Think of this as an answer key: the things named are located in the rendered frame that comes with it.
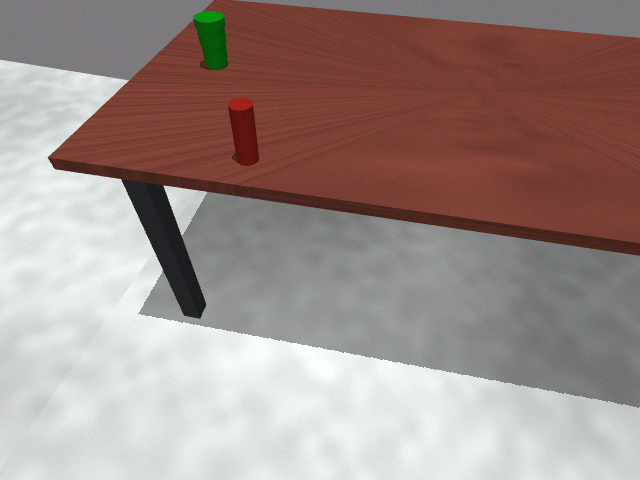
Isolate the table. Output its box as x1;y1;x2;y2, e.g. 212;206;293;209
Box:
48;0;640;319

